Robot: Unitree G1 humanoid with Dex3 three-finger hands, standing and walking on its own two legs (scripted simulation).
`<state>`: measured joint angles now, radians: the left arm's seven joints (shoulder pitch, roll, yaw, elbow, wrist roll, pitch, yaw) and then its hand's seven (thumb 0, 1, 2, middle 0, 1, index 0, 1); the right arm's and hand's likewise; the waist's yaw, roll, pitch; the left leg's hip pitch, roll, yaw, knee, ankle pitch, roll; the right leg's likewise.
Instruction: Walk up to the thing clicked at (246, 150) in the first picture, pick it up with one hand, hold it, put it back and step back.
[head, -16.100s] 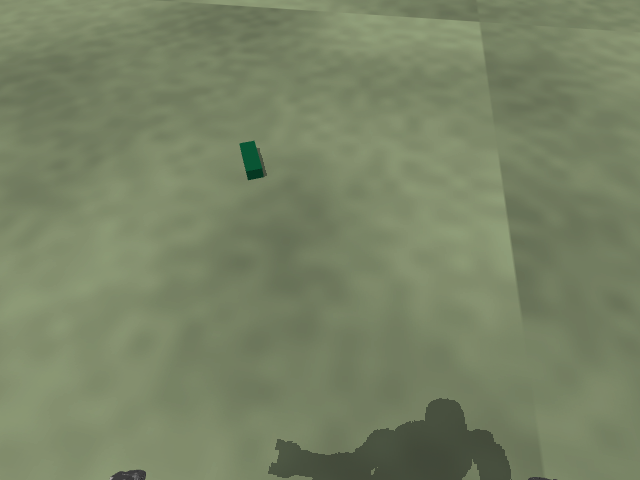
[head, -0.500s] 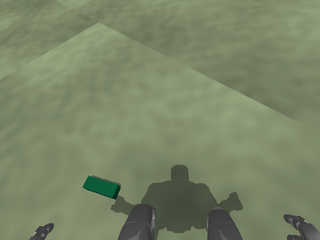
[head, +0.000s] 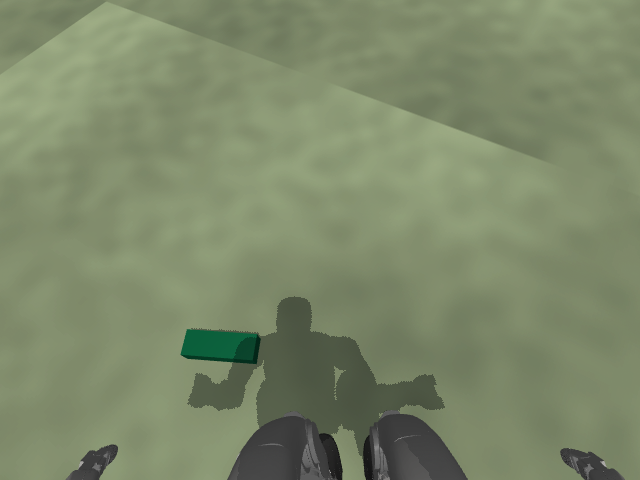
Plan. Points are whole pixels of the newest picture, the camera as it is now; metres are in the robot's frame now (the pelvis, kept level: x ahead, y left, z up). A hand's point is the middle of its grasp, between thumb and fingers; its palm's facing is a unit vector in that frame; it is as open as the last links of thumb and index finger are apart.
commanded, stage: walk up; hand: left
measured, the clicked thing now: (221, 346) +0.44 +0.34 -0.71
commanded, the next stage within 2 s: none
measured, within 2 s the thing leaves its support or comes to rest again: neither
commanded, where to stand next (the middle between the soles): +0.01 +0.13 m, yaw -9 degrees
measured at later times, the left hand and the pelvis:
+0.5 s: hand out of the picture +0.00 +0.51 -0.14, palm faces -0.04 -0.87 -0.49, open 7.4 cm; pelvis -0.10 +0.19 -0.01, yaw -5 degrees
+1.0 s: hand out of the picture +0.08 +0.36 -0.11, palm faces -0.22 -0.89 -0.39, open 7.4 cm; pelvis -0.08 +0.12 +0.01, yaw -12 degrees
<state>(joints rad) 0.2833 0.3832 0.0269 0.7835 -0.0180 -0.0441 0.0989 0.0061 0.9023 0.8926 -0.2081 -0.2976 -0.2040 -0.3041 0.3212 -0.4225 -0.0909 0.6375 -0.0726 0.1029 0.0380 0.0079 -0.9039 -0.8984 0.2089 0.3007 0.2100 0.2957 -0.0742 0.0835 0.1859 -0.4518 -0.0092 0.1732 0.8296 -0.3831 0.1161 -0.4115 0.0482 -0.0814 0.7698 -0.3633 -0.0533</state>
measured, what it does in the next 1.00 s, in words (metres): steps to the left: left foot, then right foot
